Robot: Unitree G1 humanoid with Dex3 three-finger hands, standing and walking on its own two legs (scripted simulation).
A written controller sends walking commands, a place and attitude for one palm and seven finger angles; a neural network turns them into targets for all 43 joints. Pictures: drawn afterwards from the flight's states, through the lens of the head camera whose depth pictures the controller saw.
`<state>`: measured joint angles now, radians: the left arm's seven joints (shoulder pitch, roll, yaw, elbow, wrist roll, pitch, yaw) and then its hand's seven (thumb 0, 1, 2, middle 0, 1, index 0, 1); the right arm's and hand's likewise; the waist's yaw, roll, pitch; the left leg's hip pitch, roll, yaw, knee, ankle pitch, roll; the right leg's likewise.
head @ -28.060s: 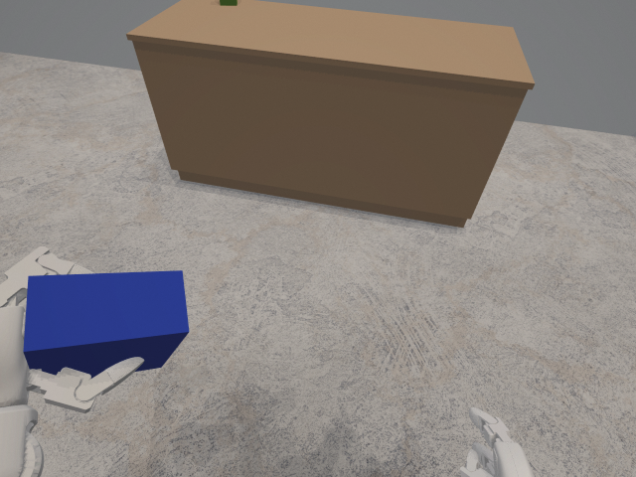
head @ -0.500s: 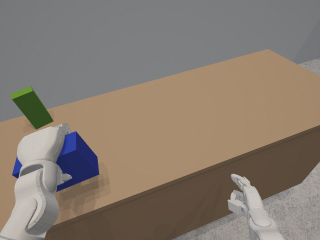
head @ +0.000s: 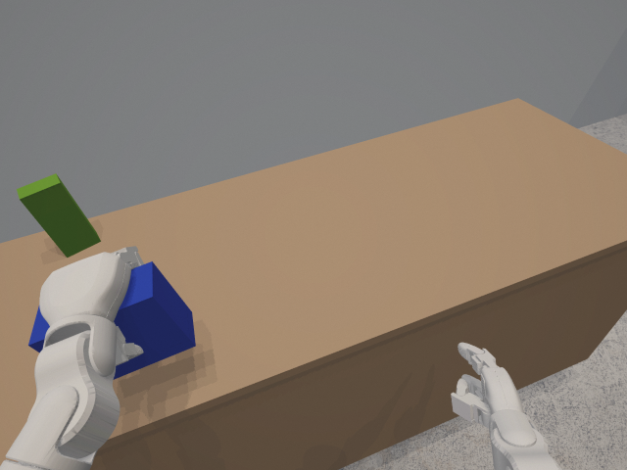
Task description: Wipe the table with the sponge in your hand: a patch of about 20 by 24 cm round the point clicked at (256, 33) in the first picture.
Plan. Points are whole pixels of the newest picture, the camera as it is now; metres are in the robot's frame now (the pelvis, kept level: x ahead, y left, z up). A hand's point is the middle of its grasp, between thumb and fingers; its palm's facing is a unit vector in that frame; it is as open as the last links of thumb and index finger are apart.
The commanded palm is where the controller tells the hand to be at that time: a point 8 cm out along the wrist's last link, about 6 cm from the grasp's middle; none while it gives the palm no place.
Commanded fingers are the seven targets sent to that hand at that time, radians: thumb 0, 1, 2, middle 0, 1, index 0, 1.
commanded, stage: move the sponge above the wiping area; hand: left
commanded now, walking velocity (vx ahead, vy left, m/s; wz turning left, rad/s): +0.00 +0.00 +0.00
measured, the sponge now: (129, 333) +0.23 +0.29 +0.07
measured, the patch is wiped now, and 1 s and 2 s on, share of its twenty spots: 0.00 0.00 0.00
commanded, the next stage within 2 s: none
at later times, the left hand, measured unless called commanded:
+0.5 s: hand (129, 316) +0.24 +0.28 +0.10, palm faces +0.05 -0.08 -1.00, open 10.0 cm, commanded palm +0.21 +0.28 +0.17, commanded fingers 0.00 0.10 1.30 -1.20 -1.60 -1.20 -1.60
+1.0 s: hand (132, 323) +0.24 +0.29 +0.08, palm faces +0.03 -0.10 -0.99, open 10.0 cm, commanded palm +0.21 +0.28 +0.15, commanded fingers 0.00 0.10 1.30 -1.20 -1.60 -1.20 -1.60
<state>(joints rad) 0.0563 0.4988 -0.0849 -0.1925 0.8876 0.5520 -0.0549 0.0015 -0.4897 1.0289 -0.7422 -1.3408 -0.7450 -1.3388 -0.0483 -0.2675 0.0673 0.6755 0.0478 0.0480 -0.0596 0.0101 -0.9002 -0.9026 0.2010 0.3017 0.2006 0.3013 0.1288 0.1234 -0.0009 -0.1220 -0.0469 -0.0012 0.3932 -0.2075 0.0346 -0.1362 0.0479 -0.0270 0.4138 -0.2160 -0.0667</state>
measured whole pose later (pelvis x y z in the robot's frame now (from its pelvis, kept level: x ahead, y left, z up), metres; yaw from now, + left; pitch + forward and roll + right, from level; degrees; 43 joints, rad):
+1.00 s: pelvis +0.00 +0.00 +0.00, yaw +0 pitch -3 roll +0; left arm 0.05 0.46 -0.09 -0.03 0.90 0.45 0.02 0.00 -0.49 1.03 -0.74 -1.34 -0.74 -1.34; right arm -0.01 -0.27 0.04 0.70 0.05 0.01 -0.08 0.01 -0.90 -0.90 0.20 0.30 0.20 0.30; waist 0.12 0.10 -0.01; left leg -0.13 -0.04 0.00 0.40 -0.21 0.03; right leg -0.14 0.06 -0.02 0.40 -0.21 -0.07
